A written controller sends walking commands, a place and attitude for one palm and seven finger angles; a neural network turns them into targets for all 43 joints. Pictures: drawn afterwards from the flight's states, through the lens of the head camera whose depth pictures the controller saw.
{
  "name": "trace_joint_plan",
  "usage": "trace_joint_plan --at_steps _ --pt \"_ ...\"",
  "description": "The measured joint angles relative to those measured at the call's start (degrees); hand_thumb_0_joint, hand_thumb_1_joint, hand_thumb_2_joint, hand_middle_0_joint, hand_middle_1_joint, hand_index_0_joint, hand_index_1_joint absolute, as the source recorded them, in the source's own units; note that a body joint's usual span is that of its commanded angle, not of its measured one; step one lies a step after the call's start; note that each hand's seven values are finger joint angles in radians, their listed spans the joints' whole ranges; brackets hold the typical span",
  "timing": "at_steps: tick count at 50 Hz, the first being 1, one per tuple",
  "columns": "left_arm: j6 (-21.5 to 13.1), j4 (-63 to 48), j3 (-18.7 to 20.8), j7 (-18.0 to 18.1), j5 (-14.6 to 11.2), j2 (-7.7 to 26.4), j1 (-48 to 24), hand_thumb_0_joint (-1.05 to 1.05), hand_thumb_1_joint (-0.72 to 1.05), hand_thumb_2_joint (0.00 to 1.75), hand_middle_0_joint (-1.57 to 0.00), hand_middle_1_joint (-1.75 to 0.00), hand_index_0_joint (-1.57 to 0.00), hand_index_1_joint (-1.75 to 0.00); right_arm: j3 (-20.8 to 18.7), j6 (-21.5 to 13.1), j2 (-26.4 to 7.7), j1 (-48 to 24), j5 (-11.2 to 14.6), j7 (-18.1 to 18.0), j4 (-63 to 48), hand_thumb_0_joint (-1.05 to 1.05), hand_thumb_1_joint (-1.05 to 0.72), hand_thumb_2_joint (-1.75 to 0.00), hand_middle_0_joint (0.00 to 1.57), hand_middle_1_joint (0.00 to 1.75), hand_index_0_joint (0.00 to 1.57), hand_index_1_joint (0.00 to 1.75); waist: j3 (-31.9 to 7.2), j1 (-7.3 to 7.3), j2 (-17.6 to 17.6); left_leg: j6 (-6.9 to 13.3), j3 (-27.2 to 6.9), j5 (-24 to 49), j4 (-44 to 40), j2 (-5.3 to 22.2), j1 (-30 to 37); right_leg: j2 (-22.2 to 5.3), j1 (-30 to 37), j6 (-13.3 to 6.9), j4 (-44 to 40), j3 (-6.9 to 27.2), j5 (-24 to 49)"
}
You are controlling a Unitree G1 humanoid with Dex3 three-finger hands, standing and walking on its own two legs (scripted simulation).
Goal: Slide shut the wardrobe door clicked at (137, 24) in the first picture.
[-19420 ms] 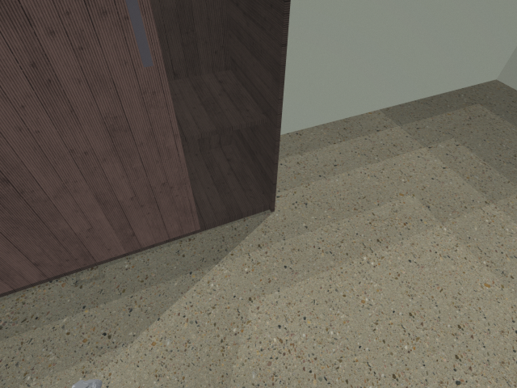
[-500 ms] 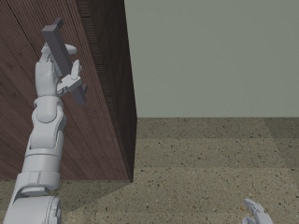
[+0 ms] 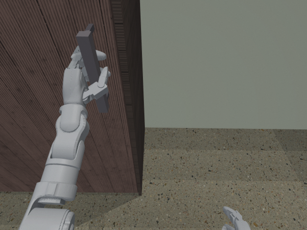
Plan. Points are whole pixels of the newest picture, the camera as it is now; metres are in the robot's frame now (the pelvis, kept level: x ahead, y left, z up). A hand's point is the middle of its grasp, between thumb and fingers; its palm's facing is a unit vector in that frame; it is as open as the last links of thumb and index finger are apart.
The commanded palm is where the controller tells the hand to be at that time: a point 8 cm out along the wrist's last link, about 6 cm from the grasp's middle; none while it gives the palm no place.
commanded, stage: stop walking and hold the door there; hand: left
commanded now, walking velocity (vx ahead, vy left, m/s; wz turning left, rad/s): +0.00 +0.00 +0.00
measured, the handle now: (97, 72) +0.43 +0.17 +0.21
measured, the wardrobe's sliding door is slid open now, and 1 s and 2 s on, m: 0.00 0.00 0.00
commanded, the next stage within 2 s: loosen the grip on the handle in 0.04 s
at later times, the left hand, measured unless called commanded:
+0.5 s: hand (97, 84) +0.38 +0.15 +0.21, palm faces +0.23 -0.97 -0.09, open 12.9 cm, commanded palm +0.34 +0.20 +0.20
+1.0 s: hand (88, 82) +0.38 +0.18 +0.21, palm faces +0.11 -0.99 -0.08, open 14.7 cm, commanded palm +0.35 +0.24 +0.20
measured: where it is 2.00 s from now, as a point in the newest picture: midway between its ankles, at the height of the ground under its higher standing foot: outside the picture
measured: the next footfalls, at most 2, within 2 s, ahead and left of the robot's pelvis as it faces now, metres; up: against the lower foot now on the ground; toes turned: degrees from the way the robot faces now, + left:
none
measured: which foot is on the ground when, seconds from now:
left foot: down 0.00-1.00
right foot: down 0.00-1.00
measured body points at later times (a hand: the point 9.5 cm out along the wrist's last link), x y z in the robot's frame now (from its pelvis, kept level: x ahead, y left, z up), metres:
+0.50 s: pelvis -0.02 -0.07 -0.01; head -0.01 -0.08 +0.44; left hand +0.36 +0.20 +0.21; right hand +0.14 -0.31 -0.10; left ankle -0.02 +0.06 -0.74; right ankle +0.03 -0.14 -0.74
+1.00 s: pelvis +0.00 -0.04 -0.01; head +0.01 -0.03 +0.44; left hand +0.37 +0.23 +0.21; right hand +0.17 -0.26 -0.10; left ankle -0.02 +0.06 -0.74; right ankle +0.03 -0.14 -0.74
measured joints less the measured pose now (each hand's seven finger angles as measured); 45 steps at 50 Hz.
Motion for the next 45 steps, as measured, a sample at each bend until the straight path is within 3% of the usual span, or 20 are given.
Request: trace_joint_plan --at_steps 7,9,10,12,15,21,26,29,37,45 --pt "0.8 -3.2 -0.2 0.4 -0.2 -0.2 1.6 -0.07 0.70 0.79 -0.45 -1.40 -0.29 -1.40 -1.2 0.2 -1.6 -1.2 0.3 -0.2 -1.2 0.01 -0.91 -0.90 0.20 0.30 0.20 0.30 0.3 0.45 -0.2 -0.6 -0.4 -0.2 -0.4 0.3 0.5 0.3 0.4 -0.5 0.0 -0.4 -0.4" --pt "0.0 -0.5 0.8 -3.0 3.4 1.8 -1.8 -0.10 0.62 0.79 -0.46 -1.40 -0.28 -1.40 -2.0 -2.2 -0.9 -1.5 -0.6 0.9 -0.5 0.01 -0.91 -0.90 0.20 0.30 0.20 0.30 0.6 1.28 -2.1 -0.8 -0.3 0.1 -0.3 0.2 -0.4 0.2 -1.7 -1.2 2.5 -0.6 -1.0" --pt "0.3 2.3 0.8 -5.1 3.6 2.1 -4.1 -0.11 0.57 0.79 -0.47 -1.40 -0.28 -1.40 -2.3 -4.1 -0.5 -0.6 -0.3 1.5 -0.2 0.01 -0.91 -0.90 0.20 0.30 0.20 0.30 -0.6 1.56 -3.3 -1.3 -0.9 0.9 -1.1 -0.4 -1.3 -0.4 -3.6 -2.2 4.3 -1.9 -1.2" --pt "2.1 5.7 2.8 -8.5 0.4 1.5 -6.0 -0.10 0.52 0.78 -0.49 -1.40 -0.31 -1.40 -2.0 -6.7 -0.7 1.2 -0.2 2.1 -0.6 0.01 -0.91 -0.90 0.20 0.30 0.20 0.30 -2.2 1.48 -3.8 -2.9 -2.3 2.2 -1.7 -0.9 -1.8 -1.3 -4.8 -3.6 6.3 -4.2 -0.8" --pt "2.6 8.5 6.9 -9.5 -3.1 2.2 -5.2 -0.07 0.42 0.72 -0.50 -1.40 -0.35 -1.40 -1.0 -7.8 -2.2 1.5 -0.3 2.5 -1.3 0.01 -0.91 -0.90 0.20 0.30 0.20 0.30 -4.0 0.42 -2.0 -3.1 -3.1 0.8 1.2 -0.2 -3.2 -0.9 -3.8 -3.2 4.8 -5.4 -2.9" --pt "-1.6 13.7 9.2 -6.7 -2.1 4.8 -6.0 -0.02 0.05 0.51 -0.47 -1.40 -0.25 -1.30 -0.9 -7.6 -3.0 1.8 0.9 2.7 -1.9 0.01 -0.91 -0.90 0.20 0.30 0.20 0.30 -4.6 -0.92 -1.1 -4.2 -3.9 0.0 4.7 2.0 -6.6 1.2 -6.8 -4.9 7.1 -6.5 -2.5" --pt "-6.3 16.8 10.0 -8.7 -2.5 7.4 -7.5 -0.01 -0.28 0.34 -0.43 -1.36 -0.19 -1.25 -1.3 -7.8 -4.1 3.7 1.6 1.9 -1.3 0.01 -0.91 -0.90 0.20 0.30 0.20 0.30 -3.7 -1.06 -0.9 -4.6 -5.0 -0.2 6.4 3.1 -9.4 2.2 -8.9 -5.9 7.7 -7.7 -2.3" --pt "-7.3 17.5 10.4 -10.9 -2.6 8.9 -8.4 -0.01 -0.40 0.28 -0.40 -1.33 -0.20 -1.24 -2.0 -6.9 -4.8 4.2 1.6 1.8 0.2 0.02 -0.91 -0.90 0.20 0.30 0.20 0.30 -3.6 -1.21 -0.7 -4.5 -5.7 -0.4 7.2 3.4 -11.1 2.5 -10.1 -6.1 7.7 -8.4 -2.1" --pt "-6.7 16.0 10.5 -13.7 -5.4 8.0 -8.4 -0.01 -0.53 0.22 -0.35 -1.25 -0.25 -1.20 -3.4 -4.7 -6.2 4.0 1.8 2.0 2.1 0.02 -0.91 -0.90 0.20 0.30 0.20 0.30 -3.9 -0.78 0.3 -5.0 -6.1 -0.6 7.2 2.8 -12.1 1.8 -10.9 -5.6 7.7 -8.7 -2.6" --pt "-6.6 11.3 8.3 -13.7 -4.6 5.6 -6.2 -0.01 -0.55 0.20 -0.36 -1.22 -0.25 -1.16 -1.8 -5.5 -3.9 2.6 1.1 1.4 -0.6 0.02 -0.91 -0.90 0.20 0.30 0.20 0.30 -4.1 0.16 -0.9 -3.6 -4.8 -1.1 6.3 1.6 -10.4 0.8 -9.5 -4.2 7.2 -7.3 -3.1"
